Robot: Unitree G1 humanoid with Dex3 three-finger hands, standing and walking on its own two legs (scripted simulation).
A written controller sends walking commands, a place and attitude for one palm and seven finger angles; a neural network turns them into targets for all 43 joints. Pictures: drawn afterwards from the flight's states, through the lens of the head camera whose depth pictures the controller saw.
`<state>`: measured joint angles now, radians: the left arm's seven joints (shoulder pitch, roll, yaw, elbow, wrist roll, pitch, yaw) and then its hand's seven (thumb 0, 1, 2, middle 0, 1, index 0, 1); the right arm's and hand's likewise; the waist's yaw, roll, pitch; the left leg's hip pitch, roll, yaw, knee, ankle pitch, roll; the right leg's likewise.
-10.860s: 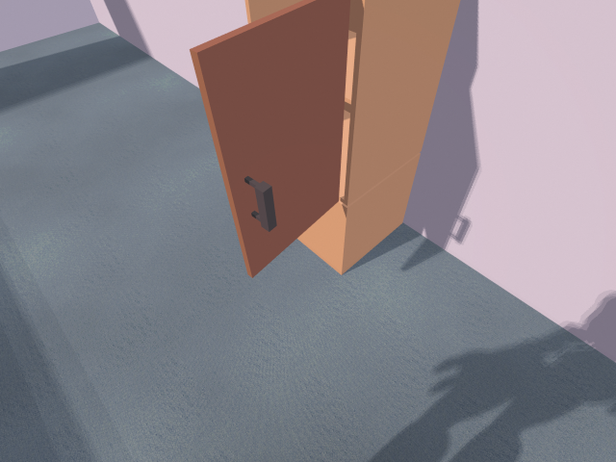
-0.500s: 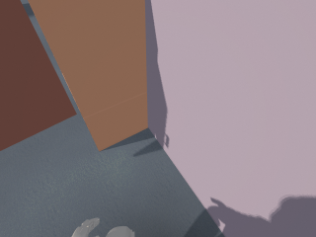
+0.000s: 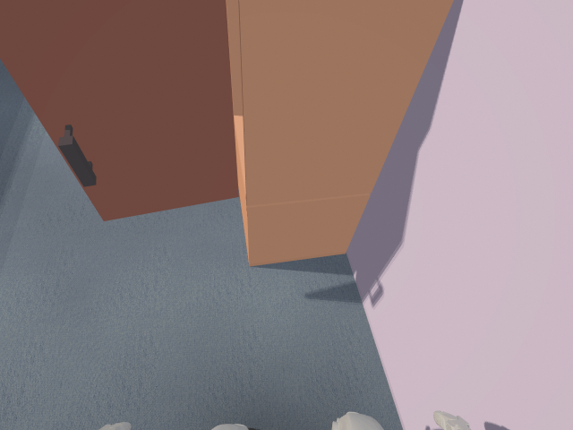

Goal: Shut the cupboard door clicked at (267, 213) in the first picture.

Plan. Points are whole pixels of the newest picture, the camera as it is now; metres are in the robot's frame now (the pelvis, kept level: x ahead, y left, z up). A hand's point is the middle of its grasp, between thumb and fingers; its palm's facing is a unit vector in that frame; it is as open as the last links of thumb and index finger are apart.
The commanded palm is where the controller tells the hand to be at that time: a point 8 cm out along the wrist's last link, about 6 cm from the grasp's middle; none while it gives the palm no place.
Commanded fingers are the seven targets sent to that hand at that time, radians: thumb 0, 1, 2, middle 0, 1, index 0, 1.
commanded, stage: turn to face it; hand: left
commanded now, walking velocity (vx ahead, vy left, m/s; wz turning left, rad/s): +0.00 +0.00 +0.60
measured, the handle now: (79, 155) +0.59 +0.48 -0.08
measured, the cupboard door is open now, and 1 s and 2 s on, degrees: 96 96 96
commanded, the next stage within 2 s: take the last steps up to it in 0.52 s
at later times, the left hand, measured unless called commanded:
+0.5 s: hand out of the picture +0.03 +0.13 -0.16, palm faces +0.29 -0.93 -0.23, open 7.4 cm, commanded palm none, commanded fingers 0.00 0.90 0.90 -0.20 -0.30 -0.20 -0.30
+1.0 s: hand out of the picture +0.03 +0.17 -0.17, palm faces +0.43 -0.87 -0.24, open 7.4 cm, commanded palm none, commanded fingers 0.00 0.90 0.90 -0.20 -0.30 -0.20 -0.30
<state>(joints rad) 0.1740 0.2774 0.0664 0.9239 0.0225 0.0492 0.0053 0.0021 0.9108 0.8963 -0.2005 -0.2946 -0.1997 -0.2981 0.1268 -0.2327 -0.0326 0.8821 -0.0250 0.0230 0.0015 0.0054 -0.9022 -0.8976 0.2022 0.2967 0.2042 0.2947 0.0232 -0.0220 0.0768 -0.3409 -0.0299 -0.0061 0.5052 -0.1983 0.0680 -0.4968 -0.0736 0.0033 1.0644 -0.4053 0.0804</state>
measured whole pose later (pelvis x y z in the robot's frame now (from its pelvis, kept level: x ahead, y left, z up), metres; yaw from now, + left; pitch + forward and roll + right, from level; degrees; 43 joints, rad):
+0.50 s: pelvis +0.03 -0.06 +0.00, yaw +17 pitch +0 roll +2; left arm 0.24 0.19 0.02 0.91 0.02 -0.01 0.02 0.00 0.90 0.90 -0.21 -0.30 -0.21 -0.30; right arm 0.12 -0.25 -0.06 0.96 -0.02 0.09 0.02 0.01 -0.91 -0.90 0.20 0.30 0.20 0.29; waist 0.01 -0.02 0.11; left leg -0.40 0.00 0.03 0.88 -0.46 -0.06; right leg -0.17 -0.09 -0.13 0.50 -0.33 0.00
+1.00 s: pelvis +0.06 -0.04 -0.01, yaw +24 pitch -1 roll +0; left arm 0.24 0.21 0.04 0.95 0.03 -0.02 -0.02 0.00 0.91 0.90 -0.20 -0.29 -0.20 -0.30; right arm 0.27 -0.20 -0.03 1.00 -0.02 0.03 0.01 0.01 -0.91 -0.90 0.21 0.30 0.21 0.30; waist 0.02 0.02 0.04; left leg -0.29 -0.03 -0.01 0.72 -0.44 0.03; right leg -0.25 -0.05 -0.08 0.58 -0.30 -0.01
